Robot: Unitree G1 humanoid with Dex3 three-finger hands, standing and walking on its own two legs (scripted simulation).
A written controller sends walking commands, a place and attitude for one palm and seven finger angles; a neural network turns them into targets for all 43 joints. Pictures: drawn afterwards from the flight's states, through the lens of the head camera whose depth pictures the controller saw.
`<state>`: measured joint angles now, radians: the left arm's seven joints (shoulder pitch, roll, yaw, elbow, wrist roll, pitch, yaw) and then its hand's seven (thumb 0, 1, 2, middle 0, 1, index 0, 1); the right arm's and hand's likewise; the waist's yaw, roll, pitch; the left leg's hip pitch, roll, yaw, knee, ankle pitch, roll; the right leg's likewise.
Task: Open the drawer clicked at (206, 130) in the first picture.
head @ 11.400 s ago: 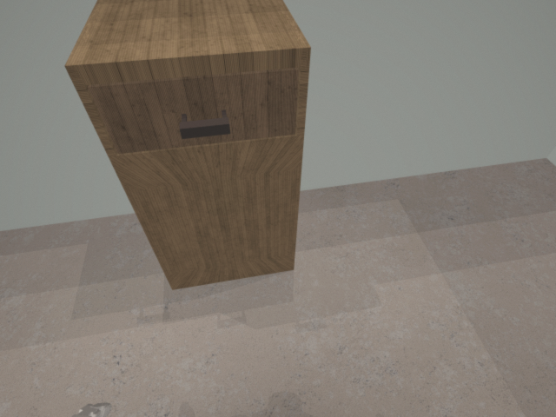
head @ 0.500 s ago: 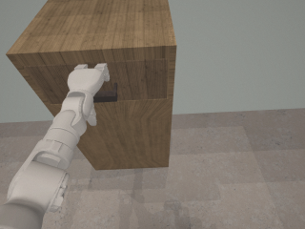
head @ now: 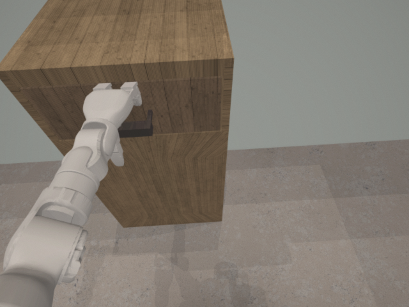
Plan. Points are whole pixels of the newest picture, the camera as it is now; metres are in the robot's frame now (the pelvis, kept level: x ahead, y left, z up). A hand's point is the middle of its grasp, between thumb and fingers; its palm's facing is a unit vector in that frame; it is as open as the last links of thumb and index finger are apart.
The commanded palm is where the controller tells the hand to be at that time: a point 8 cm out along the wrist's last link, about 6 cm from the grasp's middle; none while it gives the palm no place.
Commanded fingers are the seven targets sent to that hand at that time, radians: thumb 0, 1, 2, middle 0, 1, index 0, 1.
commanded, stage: move the hooked fingers above the handle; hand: left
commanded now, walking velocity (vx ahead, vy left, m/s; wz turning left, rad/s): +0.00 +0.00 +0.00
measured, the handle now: (130, 122) +0.53 +0.18 +0.03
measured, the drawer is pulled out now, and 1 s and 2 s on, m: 0.00 0.00 0.00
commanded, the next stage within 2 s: none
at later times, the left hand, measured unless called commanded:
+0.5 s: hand (114, 122) +0.48 +0.19 +0.09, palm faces +0.00 -0.03 -1.00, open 13.8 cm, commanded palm +0.46 +0.19 +0.15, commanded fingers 0.00 -0.50 0.30 -0.30 -1.20 -0.30 -1.20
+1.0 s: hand (110, 122) +0.47 +0.20 +0.09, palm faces -0.04 -0.02 -1.00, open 13.8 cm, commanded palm +0.46 +0.19 +0.15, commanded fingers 0.00 -0.50 0.30 -0.30 -1.20 -0.30 -1.20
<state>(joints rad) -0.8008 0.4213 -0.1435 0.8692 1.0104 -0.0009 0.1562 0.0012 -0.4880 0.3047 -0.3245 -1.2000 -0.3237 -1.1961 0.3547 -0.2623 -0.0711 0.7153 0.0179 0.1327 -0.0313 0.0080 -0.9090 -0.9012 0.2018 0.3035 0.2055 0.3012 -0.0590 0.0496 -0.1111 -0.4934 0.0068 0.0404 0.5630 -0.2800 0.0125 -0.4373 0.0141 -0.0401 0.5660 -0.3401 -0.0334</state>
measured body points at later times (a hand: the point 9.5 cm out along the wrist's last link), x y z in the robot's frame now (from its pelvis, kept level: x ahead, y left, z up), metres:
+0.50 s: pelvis +0.00 +0.01 +0.00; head +0.06 -0.01 +0.44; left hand +0.47 +0.19 +0.14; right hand +0.05 -0.26 -0.14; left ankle -0.01 +0.11 -0.73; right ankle -0.05 -0.10 -0.73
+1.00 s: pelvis +0.00 +0.00 +0.00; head +0.05 -0.02 +0.45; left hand +0.47 +0.20 +0.14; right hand +0.04 -0.27 -0.14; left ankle -0.01 +0.11 -0.73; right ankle -0.05 -0.10 -0.73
